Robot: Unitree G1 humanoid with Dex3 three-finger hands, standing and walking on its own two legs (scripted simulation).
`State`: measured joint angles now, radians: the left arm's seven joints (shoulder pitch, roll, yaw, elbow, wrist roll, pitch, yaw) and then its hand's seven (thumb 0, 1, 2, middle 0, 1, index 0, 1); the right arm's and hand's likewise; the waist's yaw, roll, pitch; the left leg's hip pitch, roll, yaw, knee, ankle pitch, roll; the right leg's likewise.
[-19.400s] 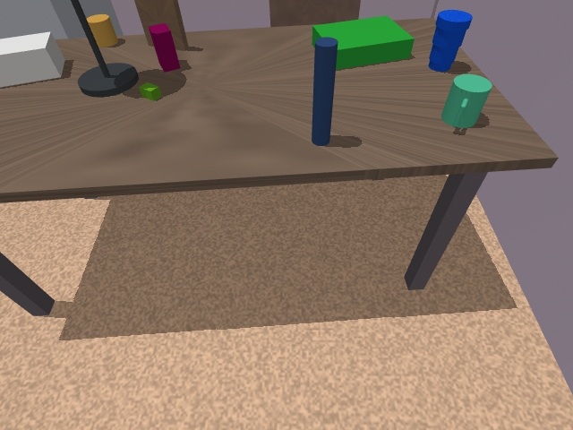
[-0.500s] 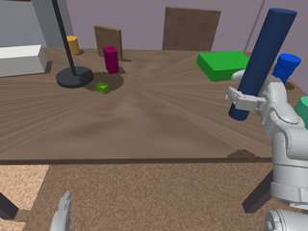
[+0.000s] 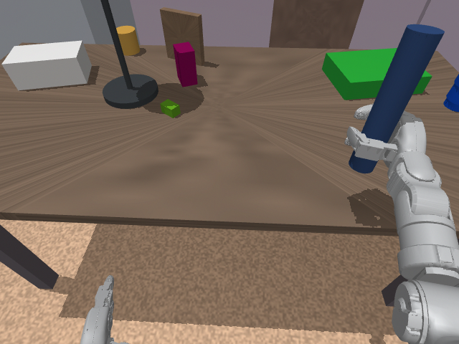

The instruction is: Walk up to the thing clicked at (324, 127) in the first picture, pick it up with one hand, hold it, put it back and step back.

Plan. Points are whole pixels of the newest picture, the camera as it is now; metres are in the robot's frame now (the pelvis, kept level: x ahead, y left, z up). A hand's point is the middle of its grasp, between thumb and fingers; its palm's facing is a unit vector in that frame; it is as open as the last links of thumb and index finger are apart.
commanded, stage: crouch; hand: right
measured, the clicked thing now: (387, 109) +0.43 -0.21 +0.21
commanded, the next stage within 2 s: lower in 0.56 s
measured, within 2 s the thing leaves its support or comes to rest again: rests again in 1.74 s
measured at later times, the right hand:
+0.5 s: hand (364, 136) +0.46 -0.21 +0.13, palm faces +0.23 +0.97 +0.00, open 5.9 cm
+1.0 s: hand (354, 152) +0.47 -0.21 +0.08, palm faces +0.20 +0.98 +0.01, open 5.9 cm
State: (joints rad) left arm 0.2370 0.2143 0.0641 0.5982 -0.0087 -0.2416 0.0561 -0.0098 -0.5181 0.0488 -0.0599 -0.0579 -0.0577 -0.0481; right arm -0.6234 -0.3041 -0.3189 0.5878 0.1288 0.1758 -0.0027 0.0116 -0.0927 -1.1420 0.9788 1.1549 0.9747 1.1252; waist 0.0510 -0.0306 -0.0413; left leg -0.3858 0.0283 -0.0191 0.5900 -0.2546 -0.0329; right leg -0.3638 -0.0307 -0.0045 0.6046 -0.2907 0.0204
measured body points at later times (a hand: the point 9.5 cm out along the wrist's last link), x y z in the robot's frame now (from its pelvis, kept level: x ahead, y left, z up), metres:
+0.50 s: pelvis +0.02 +0.00 -0.01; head +0.05 +0.00 +0.44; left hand +0.16 +0.26 -0.08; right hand +0.45 -0.26 +0.13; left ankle +0.03 +0.14 -0.73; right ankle +0.01 -0.13 -0.73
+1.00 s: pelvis +0.01 +0.00 -0.02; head +0.07 -0.01 +0.43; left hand +0.16 +0.27 -0.07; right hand +0.46 -0.26 +0.08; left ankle +0.03 +0.14 -0.73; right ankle +0.01 -0.13 -0.73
